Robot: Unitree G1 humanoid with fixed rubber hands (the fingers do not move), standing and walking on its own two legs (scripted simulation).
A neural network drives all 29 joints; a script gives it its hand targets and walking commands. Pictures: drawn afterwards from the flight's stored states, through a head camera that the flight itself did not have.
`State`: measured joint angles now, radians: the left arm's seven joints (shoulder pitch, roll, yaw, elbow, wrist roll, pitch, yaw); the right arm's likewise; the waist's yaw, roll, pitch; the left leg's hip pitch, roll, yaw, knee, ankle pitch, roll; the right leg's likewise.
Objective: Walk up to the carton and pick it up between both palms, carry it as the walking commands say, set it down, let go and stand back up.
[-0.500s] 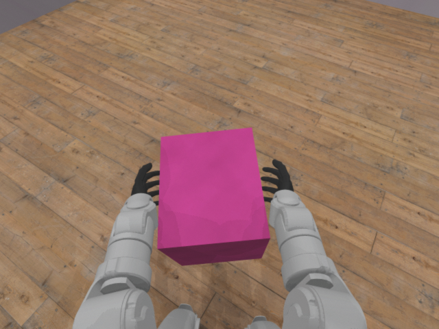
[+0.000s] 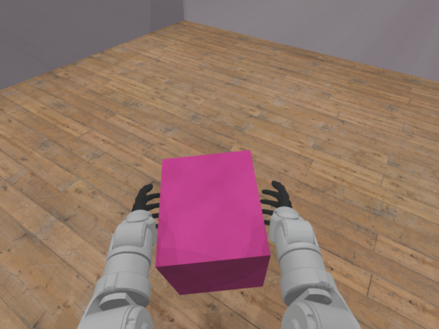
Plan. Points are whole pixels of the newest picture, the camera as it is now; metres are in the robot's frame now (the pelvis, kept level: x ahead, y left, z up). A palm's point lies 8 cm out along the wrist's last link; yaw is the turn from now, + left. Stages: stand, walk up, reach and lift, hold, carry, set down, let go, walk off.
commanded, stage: reach and lift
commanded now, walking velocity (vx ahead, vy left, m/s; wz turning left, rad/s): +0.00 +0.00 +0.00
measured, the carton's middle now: (214, 224) +0.36 +0.05 -0.05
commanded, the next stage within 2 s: hold in 1.88 s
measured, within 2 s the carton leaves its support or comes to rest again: neither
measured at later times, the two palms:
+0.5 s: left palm (140, 212) +0.30 +0.18 +0.07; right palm (289, 220) +0.32 -0.09 +0.06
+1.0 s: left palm (150, 203) +0.32 +0.17 +0.07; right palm (296, 215) +0.32 -0.10 +0.07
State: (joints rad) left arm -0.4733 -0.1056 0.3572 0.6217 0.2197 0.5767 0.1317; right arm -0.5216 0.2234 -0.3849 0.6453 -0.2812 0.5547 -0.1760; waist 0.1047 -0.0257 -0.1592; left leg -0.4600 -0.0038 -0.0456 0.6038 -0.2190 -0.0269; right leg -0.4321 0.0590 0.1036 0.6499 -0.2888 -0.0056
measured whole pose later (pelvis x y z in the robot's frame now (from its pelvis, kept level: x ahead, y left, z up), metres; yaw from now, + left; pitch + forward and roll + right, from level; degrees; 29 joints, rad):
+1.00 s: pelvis +0.01 +0.01 +0.01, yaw +1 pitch -1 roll -1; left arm -0.48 -0.13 0.29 0.58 0.22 0.72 0.18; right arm -0.48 0.22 -0.38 0.58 -0.30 0.72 -0.18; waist 0.04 -0.03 -0.17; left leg -0.31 0.00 -0.07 0.52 -0.21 -0.02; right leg -0.25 0.05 0.09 0.52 -0.25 0.00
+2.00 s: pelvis -0.01 +0.01 +0.01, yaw +1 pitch -4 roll -1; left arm -0.44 -0.15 0.29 0.58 0.22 0.71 0.18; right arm -0.45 0.22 -0.38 0.58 -0.30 0.73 -0.18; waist 0.02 -0.03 -0.15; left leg -0.27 0.00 -0.07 0.52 -0.18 -0.02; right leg -0.21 0.05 0.09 0.51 -0.24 0.00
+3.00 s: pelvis +0.00 +0.01 +0.01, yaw +1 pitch -4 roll +0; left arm -0.41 -0.15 0.25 0.54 0.22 0.71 0.17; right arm -0.43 0.21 -0.37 0.55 -0.30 0.72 -0.17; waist 0.02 -0.03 -0.13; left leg -0.25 -0.01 -0.07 0.51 -0.19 -0.02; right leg -0.20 0.05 0.09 0.51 -0.25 0.00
